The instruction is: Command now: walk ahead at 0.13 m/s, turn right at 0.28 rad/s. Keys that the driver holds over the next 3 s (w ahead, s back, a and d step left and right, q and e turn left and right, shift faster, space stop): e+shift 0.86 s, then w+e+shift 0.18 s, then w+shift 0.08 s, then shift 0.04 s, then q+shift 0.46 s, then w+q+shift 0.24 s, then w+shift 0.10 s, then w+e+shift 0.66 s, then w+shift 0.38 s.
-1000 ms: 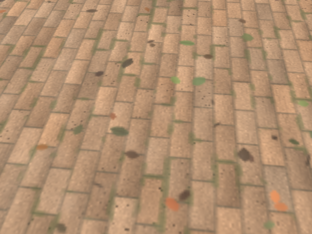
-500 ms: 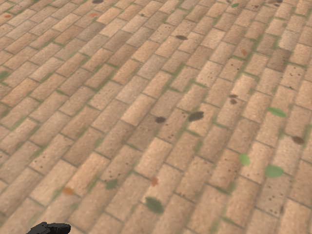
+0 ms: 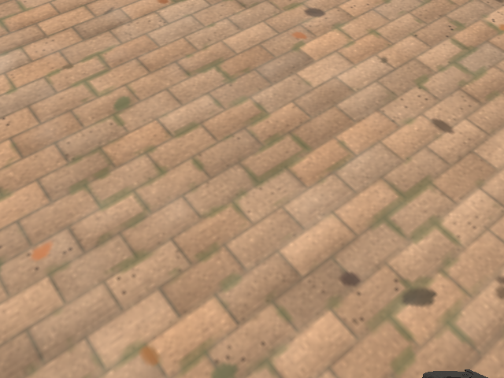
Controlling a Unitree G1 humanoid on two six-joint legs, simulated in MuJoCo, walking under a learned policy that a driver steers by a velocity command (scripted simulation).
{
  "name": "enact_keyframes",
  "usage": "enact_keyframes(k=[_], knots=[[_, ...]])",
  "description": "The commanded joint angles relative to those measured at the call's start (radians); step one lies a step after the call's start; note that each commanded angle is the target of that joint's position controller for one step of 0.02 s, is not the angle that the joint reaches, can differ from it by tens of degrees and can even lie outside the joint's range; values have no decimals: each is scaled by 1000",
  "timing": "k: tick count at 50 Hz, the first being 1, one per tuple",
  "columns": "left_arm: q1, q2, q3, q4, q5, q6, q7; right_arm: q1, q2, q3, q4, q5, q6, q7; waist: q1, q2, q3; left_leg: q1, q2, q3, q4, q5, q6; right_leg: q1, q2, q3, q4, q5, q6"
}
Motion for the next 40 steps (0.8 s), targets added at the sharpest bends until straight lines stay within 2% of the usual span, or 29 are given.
enact_keyframes(k=[1, 3, 5, 7, 10, 12, 13, 14, 15, 16, 17, 18, 19, 20, 22, 24, 26, 30, 34, 37, 38, 39, 40], knots=[[177, 102, 40, -11, 11, 18, 12, -26, -172, -60, -29, -8, -17, -26, 39, 91, -232, 73, 315, -146, -185, 559, 186, 125, -16, -28, -92, 86, 22], [133, 88, 39, -27, 8, 28, 7, -28, -170, -66, -25, -1, -1, -49, 18, 84, -245, 120, 336, -120, -198, 431, 180, 88, -32, -37, -143, 164, 25], [80, 82, 41, -52, 4, 42, 1, -31, -158, -67, -20, 2, 18, -66, 0, 107, -224, 132, 349, -99, -222, 247, 168, 71, -42, -49, -193, 205, 20], [39, 86, 46, -77, 6, 54, -7, -26, -157, -71, -14, 6, 32, -74, -13, 130, -200, 149, 364, -81, -229, 136, 150, 68, -39, -70, -248, 208, 7], [24, 90, 53, -100, 9, 60, -28, -14, -170, -84, -2, 20, 45, -77, -16, 149, -190, 210, 400, -59, -186, 133, 115, 94, -25, -105, -359, 171, -30], [69, 83, 61, -92, 12, 58, -44, -30, -175, -91, 2, 41, 50, -78, 17, 143, -198, 231, 400, -17, -104, 147, 61, 178, 8, -149, -524, 225, -71], [109, 95, 72, -76, 17, 56, -46, -15, -154, -90, 11, 51, 52, -78, 28, 105, -196, 211, 363, 23, -16, 82, 9, 246, 42, -154, -626, 292, -102], [143, 156, 94, -72, 24, 52, -40, 44, -122, -88, 31, 45, 56, -75, 20, -48, -153, 108, 279, 95, 177, -82, -73, 319, 1, -23, -752, 540, -155], [149, 297, 126, -107, 31, 46, -24, 42, -94, -81, -14, -1, 57, -71, -22, -363, -113, -231, 115, 122, 501, -506, -185, 451, -242, 390, -779, 916, -311], [185, 292, 121, -128, 66, 25, -36, -86, -121, -82, -57, -6, 48, -71, 63, -285, -215, -328, 36, -81, 677, -576, -185, 470, -291, 518, -838, 917, -442], [161, 272, 121, -129, 70, 7, -43, -108, -138, -89, -61, 20, 45, -72, 49, -177, -215, -354, 54, -139, 727, -496, -161, 480, -245, 454, -846, 814, -409], [100, 245, 120, -137, 42, 1, -36, -88, -143, -93, -46, 28, 44, -78, 10, -106, -196, -368, 73, -158, 702, -396, -150, 477, -186, 385, -829, 750, -348], [53, 206, 110, -150, 15, 9, -25, -75, -151, -96, -30, 21, 46, -86, -8, -68, -196, -359, 90, -166, 669, -334, -153, 463, -161, 342, -817, 721, -308], [25, 186, 104, -166, 4, 19, -13, -74, -152, -98, -30, 16, 46, -88, -20, -78, -205, -315, 88, -171, 647, -291, -159, 432, -137, 317, -810, 726, -291], [32, 174, 101, -181, 10, 34, 4, -69, -128, -92, -25, 22, 39, -80, -23, -80, -240, -271, 54, -172, 605, -231, -174, 439, -99, 300, -798, 755, -279], [55, 183, 108, -187, 9, 40, 16, -85, -110, -83, -22, 30, 33, -76, -11, -75, -249, -274, 33, -187, 493, -205, -187, 478, -81, 322, -789, 747, -273], [56, 195, 115, -196, 6, 49, 23, -100, -108, -80, -20, 33, 29, -73, -5, -89, -246, -258, 19, -202, 395, -193, -198, 485, -69, 358, -784, 694, -268], [32, 206, 122, -222, 9, 65, 24, -107, -125, -84, -9, 38, 23, -62, 3, -127, -222, -176, -2, -219, 266, -178, -203, 424, -40, 433, -784, 591, -259], [13, 209, 126, -242, 9, 74, 16, -104, -143, -92, -7, 41, 5, -49, 14, -154, -216, -96, -6, -234, 156, -191, -188, 415, -20, 512, -761, 608, -257], [-28, 209, 127, -261, 1, 78, 9, -53, -168, -105, 4, 44, -8, -38, -6, -162, -218, 45, 3, -226, -11, -160, -166, 379, 16, 555, -735, 597, -236], [-52, 204, 124, -268, -4, 80, 6, -18, -173, -111, 16, 45, -10, -36, -29, -148, -214, 137, 17, -208, -123, -70, -156, 337, 49, 546, -714, 534, -214], [-35, 173, 113, -269, -5, 82, 3, 10, -196, -121, 24, 42, -8, -38, -26, -85, -235, 275, 106, -247, -195, 28, -124, 257, 101, 503, -643, 324, -178], [74, 102, 93, -248, 10, 83, -6, -16, -245, -126, 3, 28, 5, -46, 39, 143, -275, 416, 321, -429, -180, 162, -29, 130, 219, 341, -437, -71, -131]])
